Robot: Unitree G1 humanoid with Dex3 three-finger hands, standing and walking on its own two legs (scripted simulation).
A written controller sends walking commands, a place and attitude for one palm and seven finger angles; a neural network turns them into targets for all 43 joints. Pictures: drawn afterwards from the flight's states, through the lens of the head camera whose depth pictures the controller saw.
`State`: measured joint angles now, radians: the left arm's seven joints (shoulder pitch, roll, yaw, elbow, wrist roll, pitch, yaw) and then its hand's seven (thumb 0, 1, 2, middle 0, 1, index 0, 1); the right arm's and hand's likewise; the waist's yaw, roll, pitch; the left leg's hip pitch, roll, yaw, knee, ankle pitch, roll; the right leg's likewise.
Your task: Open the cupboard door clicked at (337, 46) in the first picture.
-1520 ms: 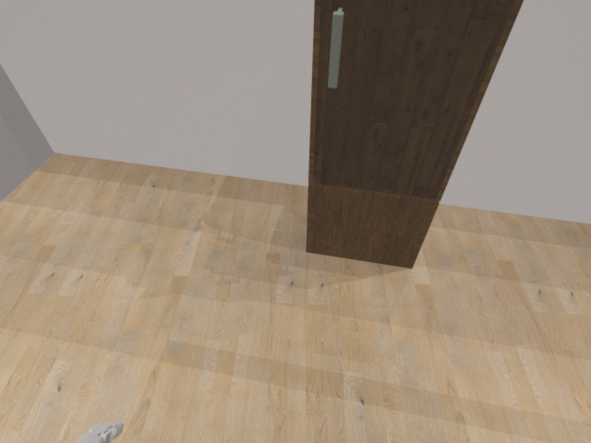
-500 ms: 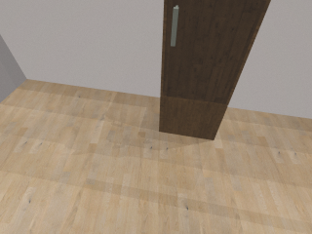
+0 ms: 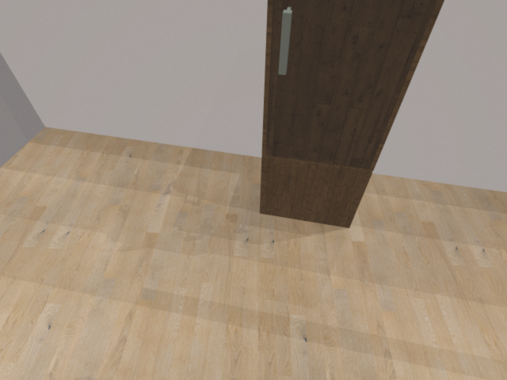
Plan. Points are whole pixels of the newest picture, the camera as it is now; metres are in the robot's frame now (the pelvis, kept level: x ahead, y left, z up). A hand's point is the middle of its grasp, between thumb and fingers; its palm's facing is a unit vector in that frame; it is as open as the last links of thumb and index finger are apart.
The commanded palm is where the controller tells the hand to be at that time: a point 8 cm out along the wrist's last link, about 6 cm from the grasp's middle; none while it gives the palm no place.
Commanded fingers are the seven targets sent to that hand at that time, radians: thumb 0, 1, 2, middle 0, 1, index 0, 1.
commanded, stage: turn to face it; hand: left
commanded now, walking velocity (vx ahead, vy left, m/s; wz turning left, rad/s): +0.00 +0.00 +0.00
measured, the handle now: (285, 41) +0.97 -0.03 +0.11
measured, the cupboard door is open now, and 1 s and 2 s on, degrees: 0 0 0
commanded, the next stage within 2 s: take the last steps up to it in 0.28 s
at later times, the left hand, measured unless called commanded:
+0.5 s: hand out of the picture +0.06 +0.19 -0.18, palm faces -0.11 -0.96 -0.24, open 7.3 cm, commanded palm none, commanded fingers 0.00 0.90 0.90 -0.20 -0.30 -0.20 -0.30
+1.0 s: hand out of the picture +0.06 +0.11 -0.18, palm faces -0.10 -0.99 -0.12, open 7.3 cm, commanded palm none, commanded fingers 0.00 0.90 0.90 -0.20 -0.30 -0.20 -0.30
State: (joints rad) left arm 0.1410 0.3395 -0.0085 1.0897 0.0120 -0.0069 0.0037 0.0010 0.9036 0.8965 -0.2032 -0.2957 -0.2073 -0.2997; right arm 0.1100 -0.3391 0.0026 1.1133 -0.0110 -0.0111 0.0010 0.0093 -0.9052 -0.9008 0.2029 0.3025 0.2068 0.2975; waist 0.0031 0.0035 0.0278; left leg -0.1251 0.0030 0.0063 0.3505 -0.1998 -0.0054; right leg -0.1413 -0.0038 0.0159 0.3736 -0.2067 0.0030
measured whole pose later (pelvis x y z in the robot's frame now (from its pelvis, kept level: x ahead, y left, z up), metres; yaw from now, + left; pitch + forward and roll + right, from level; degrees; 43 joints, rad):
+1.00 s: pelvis +0.12 -0.05 -0.01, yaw -11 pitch +1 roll -2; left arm 0.46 0.12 0.02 1.14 0.03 -0.05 0.02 0.00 0.91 0.90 -0.20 -0.30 -0.21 -0.30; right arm 0.17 -0.17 -0.05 1.03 -0.03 -0.01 0.02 0.01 -0.91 -0.90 0.20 0.30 0.20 0.30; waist 0.03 0.00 0.01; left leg -0.53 0.11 0.10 0.86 -0.28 -0.02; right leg -0.04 0.06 -0.04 0.35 -0.32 -0.04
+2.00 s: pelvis +0.38 -0.11 -0.01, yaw -10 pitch -1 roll +1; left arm 0.11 0.13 0.05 1.00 0.02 0.00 0.06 -0.02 0.92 0.90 -0.20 -0.30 -0.21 -0.30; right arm 0.16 -0.21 -0.09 1.03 -0.02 0.06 -0.03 0.01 -0.91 -0.90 0.20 0.30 0.20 0.30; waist -0.01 0.05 0.09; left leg -0.51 0.02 0.00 1.15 -0.43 -0.06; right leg -0.34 -0.06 -0.15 0.52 -0.17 -0.04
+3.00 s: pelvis +0.29 -0.01 +0.00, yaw -12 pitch -2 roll +0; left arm 0.33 0.11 0.00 1.14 0.02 0.01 0.05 0.00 0.91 0.90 -0.20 -0.30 -0.20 -0.30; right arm 0.35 -0.10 -0.02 1.18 -0.02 0.02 -0.02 0.01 -0.91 -0.90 0.20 0.30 0.20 0.30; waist -0.02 0.00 0.00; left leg -0.23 -0.03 0.10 0.36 -0.11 0.05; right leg -0.14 -0.01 -0.02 0.43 -0.26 0.00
